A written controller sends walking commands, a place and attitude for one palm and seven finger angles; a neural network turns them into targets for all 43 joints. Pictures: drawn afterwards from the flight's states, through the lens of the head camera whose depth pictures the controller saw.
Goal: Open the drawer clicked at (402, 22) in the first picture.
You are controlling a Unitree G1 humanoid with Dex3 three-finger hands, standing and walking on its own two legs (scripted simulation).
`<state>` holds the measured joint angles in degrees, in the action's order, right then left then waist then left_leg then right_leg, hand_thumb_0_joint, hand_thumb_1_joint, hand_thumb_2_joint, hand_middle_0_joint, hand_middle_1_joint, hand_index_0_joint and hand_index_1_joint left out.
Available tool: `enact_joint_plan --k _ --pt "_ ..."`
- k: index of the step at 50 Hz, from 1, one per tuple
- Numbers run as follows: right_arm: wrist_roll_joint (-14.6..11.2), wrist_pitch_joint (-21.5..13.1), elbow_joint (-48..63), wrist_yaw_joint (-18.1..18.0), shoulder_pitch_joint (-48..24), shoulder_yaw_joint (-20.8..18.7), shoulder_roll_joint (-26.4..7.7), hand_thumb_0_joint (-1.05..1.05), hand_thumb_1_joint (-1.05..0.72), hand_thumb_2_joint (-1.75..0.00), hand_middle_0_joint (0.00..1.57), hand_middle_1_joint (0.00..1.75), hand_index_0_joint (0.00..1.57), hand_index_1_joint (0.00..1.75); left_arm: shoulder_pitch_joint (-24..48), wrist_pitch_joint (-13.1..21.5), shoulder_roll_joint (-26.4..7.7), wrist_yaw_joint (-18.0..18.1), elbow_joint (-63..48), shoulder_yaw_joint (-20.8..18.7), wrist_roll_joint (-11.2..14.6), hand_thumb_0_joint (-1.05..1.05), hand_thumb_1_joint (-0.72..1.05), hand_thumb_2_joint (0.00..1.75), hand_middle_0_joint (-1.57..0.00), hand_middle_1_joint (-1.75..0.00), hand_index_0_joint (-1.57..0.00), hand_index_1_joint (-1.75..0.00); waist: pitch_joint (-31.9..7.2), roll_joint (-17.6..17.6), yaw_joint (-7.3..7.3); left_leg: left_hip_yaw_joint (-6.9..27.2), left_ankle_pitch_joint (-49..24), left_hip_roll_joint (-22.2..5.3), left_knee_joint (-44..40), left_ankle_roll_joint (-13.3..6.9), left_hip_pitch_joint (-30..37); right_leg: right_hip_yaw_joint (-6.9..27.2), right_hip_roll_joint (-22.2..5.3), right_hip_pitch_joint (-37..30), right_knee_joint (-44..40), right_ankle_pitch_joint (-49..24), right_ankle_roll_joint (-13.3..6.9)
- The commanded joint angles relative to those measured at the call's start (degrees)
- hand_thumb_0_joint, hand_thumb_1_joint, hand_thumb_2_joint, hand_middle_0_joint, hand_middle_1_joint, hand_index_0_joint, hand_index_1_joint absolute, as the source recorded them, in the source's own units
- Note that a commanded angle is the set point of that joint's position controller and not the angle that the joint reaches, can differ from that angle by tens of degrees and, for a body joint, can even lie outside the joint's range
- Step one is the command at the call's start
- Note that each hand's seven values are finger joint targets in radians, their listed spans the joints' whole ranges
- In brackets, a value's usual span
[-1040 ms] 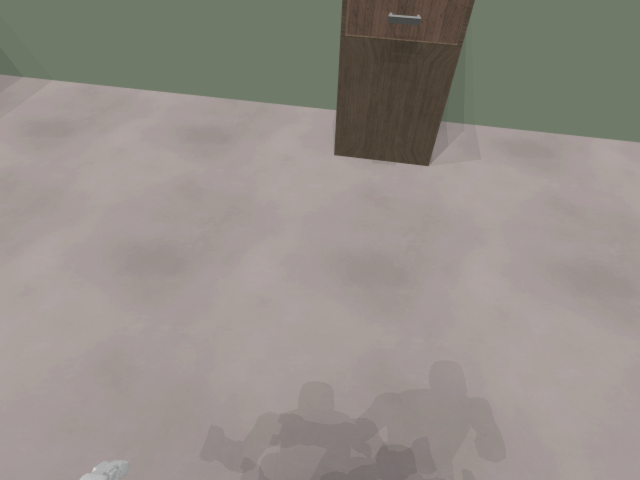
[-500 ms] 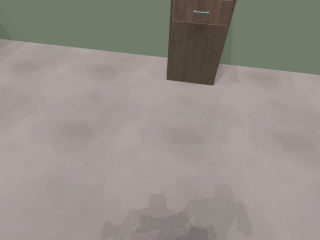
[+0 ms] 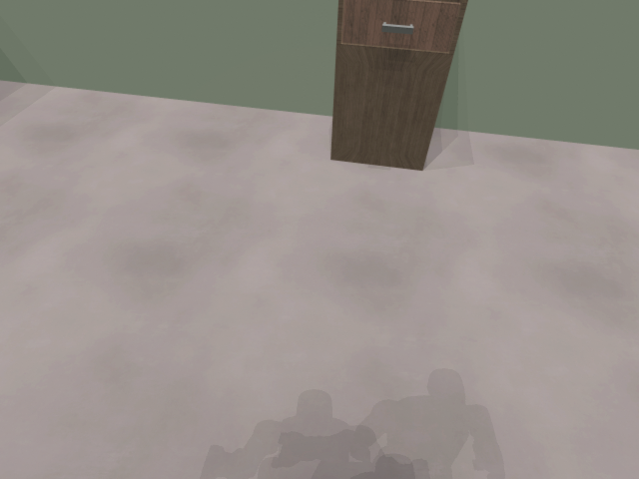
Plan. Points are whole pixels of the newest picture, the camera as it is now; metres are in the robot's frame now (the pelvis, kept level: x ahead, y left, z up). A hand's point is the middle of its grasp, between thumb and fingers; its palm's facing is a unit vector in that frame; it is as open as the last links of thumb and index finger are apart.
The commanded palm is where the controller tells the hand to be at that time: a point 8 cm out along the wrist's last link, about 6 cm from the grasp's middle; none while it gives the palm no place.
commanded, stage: look at it before walking up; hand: left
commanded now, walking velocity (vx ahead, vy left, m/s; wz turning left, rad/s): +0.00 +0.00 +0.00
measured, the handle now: (397, 27) +1.75 -0.22 -0.07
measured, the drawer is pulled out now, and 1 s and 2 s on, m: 0.00 0.00 0.00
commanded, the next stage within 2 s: walk to a spot facing it in 0.40 s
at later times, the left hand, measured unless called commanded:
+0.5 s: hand out of the picture +0.07 +0.25 -0.16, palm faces -0.02 -0.94 -0.33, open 7.4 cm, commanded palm none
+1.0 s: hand out of the picture +0.06 +0.14 -0.17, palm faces -0.05 -0.98 -0.17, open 7.4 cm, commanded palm none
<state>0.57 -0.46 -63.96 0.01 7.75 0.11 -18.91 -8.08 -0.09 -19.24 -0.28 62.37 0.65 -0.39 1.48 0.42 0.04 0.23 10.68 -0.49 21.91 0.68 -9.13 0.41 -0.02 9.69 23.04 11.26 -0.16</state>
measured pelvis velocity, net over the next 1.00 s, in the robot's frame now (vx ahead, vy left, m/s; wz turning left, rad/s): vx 0.11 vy -0.03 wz -0.14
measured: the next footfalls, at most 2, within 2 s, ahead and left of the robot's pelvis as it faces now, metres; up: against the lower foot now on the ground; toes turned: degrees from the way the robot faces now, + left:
left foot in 1.22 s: +0.37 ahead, +0.09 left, +0.00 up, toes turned -6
right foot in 1.68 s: +0.43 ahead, -0.19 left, +0.00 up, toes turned -30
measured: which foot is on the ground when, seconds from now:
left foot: down 0.00-0.82, up 0.84-1.00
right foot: down 0.00-1.00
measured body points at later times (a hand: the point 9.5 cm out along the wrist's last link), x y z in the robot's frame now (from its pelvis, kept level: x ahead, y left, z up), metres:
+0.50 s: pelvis +0.01 +0.00 +0.00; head +0.01 +0.00 +0.45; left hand +0.08 +0.29 -0.13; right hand +0.09 -0.30 -0.13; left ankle +0.01 +0.13 -0.74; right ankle +0.02 -0.12 -0.74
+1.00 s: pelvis +0.11 -0.03 -0.01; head +0.12 -0.03 +0.44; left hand +0.06 +0.19 -0.16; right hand +0.10 -0.27 -0.16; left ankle +0.13 +0.10 -0.67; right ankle +0.03 -0.11 -0.74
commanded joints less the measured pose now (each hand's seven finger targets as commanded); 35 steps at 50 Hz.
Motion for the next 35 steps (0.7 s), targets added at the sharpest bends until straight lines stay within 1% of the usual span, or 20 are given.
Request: enact_joint_plan --k 1,4,8,10,11,13,17,20,21,25,26,27,28,29,30,31,32,33,34,35 --pt "-0.01 -1.44 3.73 -0.53 -2.77 -2.19 -12.06 0.0 -0.9 -0.9 0.2 0.3 0.2 0.3 2.29 1.33 -11.91 0.79 -3.9 -2.49 -0.31 0.0 0.9 0.9 -0.2 -0.3 -0.2 -0.3 -1.57 -0.75 -0.25 5.9 -0.09 -5.95 -4.48 -2.32 -0.55 6.45 -6.52 1.14 -5.63 2.55 -1.59" --pt "-0.07 -1.44 3.73 -0.52 -2.6 -2.19 -12.01 0.0 -0.9 -0.9 0.2 0.3 0.2 0.3 2.35 1.39 -11.93 0.81 -3.87 -2.54 -0.33 0.0 0.9 0.9 -0.2 -0.3 -0.2 -0.3 -1.92 0.04 -0.19 5.97 -0.97 -6.02 -4.3 -2.34 -0.31 6.38 -6.56 0.92 -5.47 1.78 -1.58" --pt "-0.14 -1.46 3.72 -0.55 -2.64 -2.15 -12.17 0.0 -0.9 -0.9 0.2 0.3 0.2 0.3 2.16 1.43 -11.85 0.82 -3.79 -2.47 -0.32 0.0 0.9 0.9 -0.2 -0.3 -0.2 -0.3 -2.71 -0.81 -0.12 6.0 -1.84 -6.22 -4.33 -2.3 0.3 6.28 -6.39 0.55 -5.04 0.32 -1.59" --pt "-0.07 -1.51 3.69 -0.55 -3.07 -2.14 -12.23 0.0 -0.9 -0.9 0.2 0.3 0.2 0.3 2.11 1.4 -11.81 0.8 -3.61 -2.44 -0.33 0.0 0.9 0.9 -0.2 -0.3 -0.2 -0.3 -2.06 -1.09 -0.28 5.98 -1.62 -6.18 -4.53 -2.32 0.09 6.15 -6.44 0.89 -5.09 0.32 -1.52" --pt "-0.09 -1.56 3.64 -0.55 -2.88 -2.12 -12.24 0.0 -0.9 -0.9 0.2 0.3 0.2 0.3 1.98 1.42 -11.92 0.81 -3.6 -2.42 -0.3 0.0 0.9 0.9 -0.2 -0.3 -0.2 -0.3 -2.78 -1.19 -0.2 6.04 -2.13 -6.23 -4.49 -2.35 0.47 6.02 -6.46 0.43 -4.89 -0.27 -1.52" --pt "-0.2 -1.47 3.72 -0.57 -2.92 -2.1 -12.13 0.0 -0.9 -0.9 0.2 0.3 0.2 0.3 2.02 1.53 -12.02 0.82 -3.51 -2.47 -0.34 0.0 0.9 0.9 -0.2 -0.3 -0.2 -0.3 -2.66 -0.01 -0.22 5.92 -3.26 -6.21 -4.05 -2.32 0.48 6.12 -6.54 0.22 -4.99 -1.58 -1.6" --pt "-0.14 -1.59 3.59 -0.61 -3.03 -2.07 -12.25 0.0 -0.9 -0.9 0.2 0.3 0.2 0.3 2.09 1.62 -12.02 0.86 -3.46 -2.45 -0.28 0.0 0.9 0.9 -0.2 -0.3 -0.2 -0.3 -3.45 -0.62 -0.13 5.72 -5.32 -6.26 -3.92 -2.22 1.41 6.06 -6.72 -0.53 -4.7 -4.08 -1.64" --pt "-0.15 -1.5 3.62 -0.61 -3.33 -2.12 -12.2 0.0 -0.9 -0.9 0.2 0.3 0.2 0.3 2.01 1.68 -12.07 0.89 -3.39 -2.49 -0.3 0.0 0.9 0.9 -0.2 -0.3 -0.2 -0.3 -3.46 -0.02 -0.14 5.43 -5.29 -6.28 -3.79 -2.15 1.78 6.05 -6.81 -0.46 -4.93 -4.36 -1.62" --pt "-0.17 -1.44 3.57 -0.61 -3.28 -2.0 -12.27 0.0 -0.9 -0.9 0.2 0.3 0.2 0.3 2.37 1.65 -12.2 0.87 -3.37 -2.43 -0.26 0.0 0.9 0.9 -0.2 -0.3 -0.2 -0.3 -2.76 -0.18 -0.07 5.5 -4.79 -6.27 -4.07 -2.07 1.32 6.02 -6.77 -0.33 -5.09 -3.76 -1.62" --pt "-0.13 -1.48 3.55 -0.6 -3.39 -1.98 -12.22 0.0 -0.9 -0.9 0.2 0.3 0.2 0.3 2.22 1.68 -12.14 0.89 -3.39 -2.49 -0.28 0.0 0.9 0.9 -0.2 -0.3 -0.2 -0.3 -3.3 -0.59 -0.14 5.59 -5.41 -6.23 -4.14 -2.05 1.6 6.13 -6.84 -0.95 -5.12 -4.53 -1.67" --pt "0.11 -1.1 2.69 -0.52 -2.08 -1.02 -8.29 0.0 -0.9 -0.9 0.2 0.3 0.2 0.3 0.17 1.22 -8.22 1.0 -2.43 -1.69 -0.17 0.0 0.9 0.9 -0.2 -0.3 -0.2 -0.3 -4.43 0.02 -0.22 4.37 -3.64 -6.3 -3.48 -1.5 2.71 6.01 -6.79 -0.85 -5.26 -2.41 -1.19" --pt "0.35 -0.55 2.15 -0.42 0.26 -0.41 -5.22 0.0 -0.9 -0.9 0.2 0.3 0.2 0.3 -1.6 0.5 -5.3 1.05 -1.84 -1.09 -0.27 0.0 0.9 0.9 -0.2 -0.3 -0.2 -0.3 -3.97 0.14 -0.02 3.34 0.56 -5.91 -2.53 -0.86 2.37 6.35 -6.16 -0.03 -4.76 2.84 -0.98" --pt "0.51 -0.16 1.95 -0.36 1.56 -0.5 -4.86 0.0 -0.9 -0.9 0.2 0.3 0.2 0.3 -2.91 -0.05 -4.95 0.87 -1.69 -1.19 -0.5 0.0 0.9 0.9 -0.2 -0.3 -0.2 -0.3 -2.57 0.32 -0.17 2.88 7.1 -5.75 -2.0 -0.93 1.53 7.24 -5.45 1.86 -4.61 9.63 -1.26" --pt "0.71 0.09 2.25 -0.33 2.26 -0.78 -5.28 0.0 -0.9 -0.9 0.2 0.3 0.2 0.3 -3.17 -0.47 -5.36 0.47 -2.2 -1.53 -0.65 0.0 0.9 0.9 -0.2 -0.3 -0.2 -0.3 0.15 -0.28 -0.08 2.86 14.03 -5.7 -2.54 -1.18 -1.0 7.87 -4.74 4.16 -4.45 15.69 -1.66" --pt "0.89 0.23 2.77 -0.3 2.34 -1.15 -5.8 0.0 -0.9 -0.9 0.2 0.3 0.2 0.3 -3.62 -0.76 -5.45 0.06 -2.78 -1.92 -0.79 0.0 0.9 0.9 -0.2 -0.3 -0.2 -0.3 3.37 -0.47 -0.22 3.22 19.78 -6.0 -3.13 -1.56 -3.14 8.42 -3.99 6.97 -4.01 19.78 -2.08" --pt "0.94 0.25 3.29 -0.29 3.1 -1.55 -6.26 0.0 -0.9 -0.9 0.2 0.3 0.2 0.3 -4.11 -0.86 -5.41 -0.27 -3.59 -2.33 -0.96 0.0 0.9 0.9 -0.2 -0.3 -0.2 -0.3 4.86 -0.93 -0.06 3.75 23.33 -6.5 -3.41 -2.03 -4.55 8.61 -3.06 8.66 -2.73 21.9 -2.43" --pt "0.93 0.1 3.84 -0.34 3.55 -1.9 -6.72 0.0 -0.9 -0.9 0.2 0.3 0.2 0.3 -5.03 -0.8 -5.08 -0.54 -4.35 -2.6 -0.99 0.0 0.9 0.9 -0.2 -0.3 -0.2 -0.3 5.77 -1.82 -0.19 4.51 24.93 -7.44 -3.5 -2.77 -4.67 8.35 -2.3 10.37 -0.79 22.05 -2.77" --pt "0.85 -0.12 4.22 -0.4 4.64 -2.36 -7.21 0.0 -0.9 -0.9 0.2 0.3 0.2 0.3 -5.84 -0.59 -4.52 -0.78 -4.99 -2.82 -1.01 0.0 0.9 0.9 -0.2 -0.3 -0.2 -0.3 5.21 -3.07 0.06 6.04 25.75 -8.89 -3.46 -3.84 -3.16 7.62 -1.25 11.95 2.2 21.23 -3.02" --pt "0.82 -0.44 4.61 -0.52 6.0 -2.79 -7.62 0.0 -0.9 -0.9 0.2 0.3 0.2 0.3 -6.18 -0.29 -3.49 -1.0 -5.74 -3.03 -1.01 0.0 0.9 0.9 -0.2 -0.3 -0.2 -0.3 5.5 -4.63 0.5 8.4 26.6 -10.97 -4.62 -5.24 -1.82 5.94 0.14 14.3 6.46 19.41 -2.84" --pt "0.74 -0.83 4.81 -0.68 7.41 -3.37 -8.29 0.0 -0.9 -0.9 0.2 0.3 0.2 0.3 -6.84 0.19 -1.95 -1.2 -6.43 -3.11 -0.97 0.0 0.9 0.9 -0.2 -0.3 -0.2 -0.3 4.44 -7.53 0.85 11.48 25.6 -13.98 -6.1 -6.98 0.88 3.1 1.65 16.41 11.78 15.93 -2.43"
